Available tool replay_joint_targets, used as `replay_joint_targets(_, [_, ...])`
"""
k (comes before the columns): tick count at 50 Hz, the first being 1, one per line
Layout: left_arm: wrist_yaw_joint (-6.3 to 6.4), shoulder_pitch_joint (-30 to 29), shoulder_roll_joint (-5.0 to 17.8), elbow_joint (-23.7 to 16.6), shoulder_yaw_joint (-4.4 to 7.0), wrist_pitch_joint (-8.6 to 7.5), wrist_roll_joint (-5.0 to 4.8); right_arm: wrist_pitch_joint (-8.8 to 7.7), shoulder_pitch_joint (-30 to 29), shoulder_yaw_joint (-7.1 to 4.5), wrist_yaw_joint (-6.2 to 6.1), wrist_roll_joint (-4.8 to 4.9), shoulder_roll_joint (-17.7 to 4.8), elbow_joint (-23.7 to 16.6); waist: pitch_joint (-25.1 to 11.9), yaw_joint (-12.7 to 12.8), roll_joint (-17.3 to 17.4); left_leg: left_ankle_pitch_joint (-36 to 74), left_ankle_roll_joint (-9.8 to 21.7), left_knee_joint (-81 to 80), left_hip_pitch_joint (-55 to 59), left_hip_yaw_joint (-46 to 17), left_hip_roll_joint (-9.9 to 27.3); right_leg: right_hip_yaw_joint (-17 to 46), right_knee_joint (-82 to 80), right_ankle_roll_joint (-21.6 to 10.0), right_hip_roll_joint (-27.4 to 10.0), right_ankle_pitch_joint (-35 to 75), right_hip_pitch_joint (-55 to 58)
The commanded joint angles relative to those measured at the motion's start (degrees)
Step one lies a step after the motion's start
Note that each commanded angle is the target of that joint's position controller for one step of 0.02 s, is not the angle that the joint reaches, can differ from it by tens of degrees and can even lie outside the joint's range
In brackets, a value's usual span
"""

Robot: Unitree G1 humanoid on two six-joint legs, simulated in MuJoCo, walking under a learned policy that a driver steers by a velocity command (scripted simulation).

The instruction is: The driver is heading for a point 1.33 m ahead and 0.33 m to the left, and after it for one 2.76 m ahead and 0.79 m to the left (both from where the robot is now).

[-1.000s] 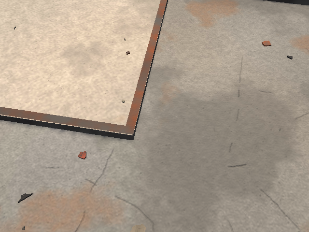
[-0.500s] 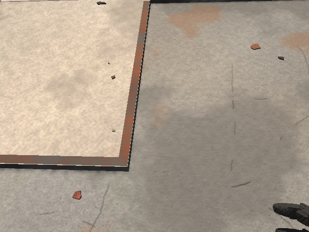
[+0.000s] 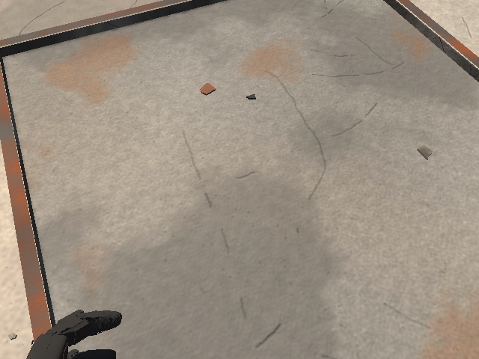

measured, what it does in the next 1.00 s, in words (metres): walks ahead, turning left: right foot, then left foot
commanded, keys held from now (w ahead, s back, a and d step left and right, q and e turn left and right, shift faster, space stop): w+q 0.72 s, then q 0.14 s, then no key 0.14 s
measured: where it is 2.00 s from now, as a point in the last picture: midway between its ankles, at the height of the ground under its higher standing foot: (183, 277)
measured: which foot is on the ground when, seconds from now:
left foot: down 0.00-0.04, up 0.06-0.56, down 0.58-1.00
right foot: up 0.00-0.02, down 0.04-0.60, up 0.62-1.00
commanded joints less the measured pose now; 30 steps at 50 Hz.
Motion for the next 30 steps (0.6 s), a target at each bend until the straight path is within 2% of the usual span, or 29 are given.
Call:
replay_joint_targets(1, [0.34, 10.54, 8.92, -1.44, 4.05, -0.63, 0.44, 0.50, -2.33, -1.73, -0.44, 0.64, -11.15, -2.26, -6.49, 11.83, 5.74, 55.63, 8.68, 15.43, -6.31, -3.77, 12.87, -4.48, -5.20, -3.95, 5.14, -0.23, 22.14])
replay_joint_targets(2, [1.29, 19.84, 12.26, 0.81, 5.46, -0.19, 0.68, 0.28, -2.02, -0.50, -0.57, -0.16, -8.85, -2.83, -12.56, 16.05, 4.07, 44.55, 6.55, 29.72, -17.79, -3.54, 10.35, 1.18, -2.83, -6.07, 0.20, 2.14, 39.39])
replay_joint_targets(3, [1.94, 23.06, 18.64, 1.31, 6.29, -0.21, 1.57, -0.49, 4.62, 2.18, 0.15, -1.36, -0.94, -4.93, -22.33, 11.91, -11.27, 0.39, 2.61, 53.86, -39.76, -4.85, 0.46, 30.45, -6.44, -15.25, -18.12, -7.16, 58.97])
replay_joint_targets(4, [1.86, 24.17, 14.01, 0.37, 5.06, -0.54, 1.57, -1.60, 1.62, 1.11, 0.35, 0.02, -5.73, -3.52, -28.06, 14.90, -7.59, -12.20, 2.89, 62.24, -43.34, -16.72, -1.73, 41.93, -13.93, -16.25, -21.24, -8.36, 57.76])
replay_joint_targets(5, [1.65, 20.93, 11.67, 1.23, 4.06, -0.98, 1.62, -1.82, -3.81, -0.14, 0.49, 1.87, -9.02, -5.84, -17.87, 14.32, -5.87, -8.97, 3.28, 64.01, -48.22, -17.00, 0.88, 31.22, -14.86, -13.09, -19.01, -5.27, 50.87])
replay_joint_targets(6, [1.60, 17.68, 10.07, 1.83, 3.60, -1.35, 1.22, -1.86, -6.10, 0.19, 0.26, 1.64, -7.85, -6.56, -11.76, 12.01, -4.22, -4.04, 3.41, 60.48, -48.11, -15.54, 3.76, 23.00, -15.66, -11.25, -16.34, -0.53, 43.08])
replay_joint_targets(7, [1.42, 14.64, 8.13, 2.21, 3.14, -1.69, 1.26, -1.51, -6.84, 0.12, 0.03, 0.46, -7.08, -6.37, -8.24, 9.93, -3.08, -0.60, 3.03, 57.20, -46.45, -14.97, 5.51, 17.78, -17.30, -9.98, -14.05, 2.10, 36.68])
replay_joint_targets(8, [1.34, 12.43, 6.46, 2.14, 2.75, -2.25, 1.53, -0.58, -5.09, -0.14, -0.05, 0.18, -6.65, -5.60, -6.80, 7.76, -4.13, 2.45, 2.74, 55.47, -42.52, -15.48, 7.00, 13.58, -19.75, -9.15, -12.40, 3.23, 31.68])
replay_joint_targets(9, [1.29, 11.20, 5.86, 2.42, 2.79, -2.85, 1.69, 0.39, -3.31, -0.02, -0.07, 0.33, -5.50, -4.82, -6.41, 6.52, -4.41, 4.55, 2.33, 54.99, -39.57, -15.46, 7.28, 11.54, -22.21, -9.20, -11.91, 2.53, 28.55])
replay_joint_targets(10, [1.32, 10.64, 5.63, 3.00, 2.91, -3.56, 1.66, 1.21, -2.40, 0.18, -0.16, 0.36, -4.09, -4.34, -5.75, 5.79, -3.52, 5.70, 1.88, 54.46, -38.62, -15.34, 7.29, 9.60, -24.20, -9.64, -11.92, 3.23, 26.71])
replay_joint_targets(12, [1.66, 9.88, 6.11, 4.37, 3.24, -4.41, 1.76, 2.29, -4.06, 0.26, -0.41, 0.19, -2.90, -4.90, -2.64, 5.10, -2.56, 8.67, 1.10, 51.67, -40.66, -16.16, 7.38, 5.18, -27.04, -9.33, -11.96, 4.53, 24.48])
replay_joint_targets(14, [2.22, 10.67, 6.47, 5.76, 3.52, -4.57, 2.12, 2.51, -7.07, 0.22, -0.47, -0.06, -2.65, -5.91, -0.62, 5.67, -1.93, 13.90, 0.61, 46.66, -44.20, -17.19, 7.19, 1.27, -28.06, -8.64, -11.48, 5.66, 25.79])
replay_joint_targets(16, [2.68, 10.95, 7.08, 6.58, 3.72, -4.40, 2.05, 2.15, -9.52, 0.41, 0.12, -0.32, -2.10, -6.59, 0.26, 6.27, -1.62, 20.20, 0.68, 39.60, -44.69, -16.46, 6.65, -2.78, -28.51, -7.60, -10.53, 6.22, 27.19])
replay_joint_targets(18, [3.04, 11.51, 8.21, 7.29, 4.06, -4.12, 1.80, 1.83, -13.10, 0.85, 0.92, -0.54, -1.33, -7.63, 1.45, 7.61, -1.04, 24.59, 1.04, 32.99, -43.73, -14.03, 6.13, -6.04, -28.97, -6.86, -10.41, 6.60, 28.01])
replay_joint_targets(21, [3.36, 14.32, 9.68, 9.09, 4.69, -3.31, 1.10, 1.76, -18.66, 1.31, 1.95, -0.63, -0.90, -10.08, 3.59, 9.84, 0.03, 24.66, 2.36, 26.78, -44.79, -11.38, 5.68, -8.52, -28.34, -6.41, -12.15, 7.27, 32.22])
replay_joint_targets(23, [3.39, 15.49, 10.37, 10.13, 5.08, -2.47, 0.41, 1.81, -20.97, 1.29, 2.57, -0.58, -1.30, -11.72, 4.29, 10.36, -0.08, 21.38, 3.75, 24.30, -46.25, -10.09, 5.32, -9.52, -26.36, -5.81, -13.33, 9.16, 36.59])
replay_joint_targets(25, [3.54, 15.29, 11.41, 10.65, 5.46, -1.57, -0.11, 1.92, -21.37, 0.94, 3.12, -0.56, -2.11, -13.03, 3.50, 9.48, -0.90, 16.16, 5.57, 22.76, -44.86, -7.78, 3.71, -10.81, -22.20, -4.80, -14.03, 18.64, 39.86])
replay_joint_targets(26, [3.70, 14.70, 12.36, 10.57, 5.70, -1.11, -0.28, 2.08, -20.02, 0.49, 3.21, -0.54, -2.89, -13.33, 1.72, 8.25, -1.94, 13.27, 6.73, 22.73, -41.61, -5.97, 1.89, -11.57, -18.37, -4.10, -13.97, 28.82, 40.72])
replay_joint_targets(27, [3.89, 14.06, 13.16, 10.40, 5.88, -0.61, -0.49, 2.31, -16.48, -0.33, 3.13, -0.43, -4.24, -12.96, -1.22, 5.98, -2.94, 10.46, 8.02, 23.09, -36.23, -4.07, -0.52, -12.32, -12.24, -3.30, -13.54, 38.77, 40.92])
replay_joint_targets(28, [4.01, 12.96, 13.25, 10.12, 5.77, -0.06, -0.78, 2.46, -8.92, -1.80, 2.80, -0.20, -6.52, -11.30, -5.40, 1.43, -2.41, 11.13, 9.80, 20.83, -26.15, -2.73, -3.44, -13.87, -1.66, -1.83, -11.80, 43.40, 38.53])
replay_joint_targets(29, [4.23, 13.51, 11.97, 9.69, 5.11, -0.16, -0.47, 2.88, 0.77, -3.93, 1.84, -0.06, -10.52, -8.75, -10.69, -3.06, 0.03, 13.44, 12.10, 18.65, -9.91, -5.93, -4.26, -14.57, 12.98, 0.67, -9.25, 35.62, 29.22])
replay_joint_targets(30, [3.93, 17.46, 4.80, 6.87, 2.95, -1.13, 1.80, 3.17, 3.14, -5.51, 0.71, 0.29, -17.49, -8.38, -14.30, 0.92, 15.02, 8.39, 20.74, 15.84, 8.85, -33.70, 10.21, -13.28, 34.61, 5.09, -0.70, -8.70, 4.35])
Keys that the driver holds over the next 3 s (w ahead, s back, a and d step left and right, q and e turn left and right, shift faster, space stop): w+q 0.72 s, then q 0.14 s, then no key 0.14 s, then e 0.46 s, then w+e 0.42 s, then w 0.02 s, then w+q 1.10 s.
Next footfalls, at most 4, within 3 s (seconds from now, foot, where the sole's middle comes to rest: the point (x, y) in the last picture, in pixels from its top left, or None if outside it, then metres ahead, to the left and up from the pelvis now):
0.04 right None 0.20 -0.12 -0.76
0.58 left None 0.46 0.16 -0.76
1.02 right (195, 257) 0.75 0.09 -0.76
1.40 left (133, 313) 0.60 0.27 -0.76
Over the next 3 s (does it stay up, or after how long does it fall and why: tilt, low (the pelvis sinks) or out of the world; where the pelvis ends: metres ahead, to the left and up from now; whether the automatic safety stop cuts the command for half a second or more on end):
stays up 1.30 0.16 0.01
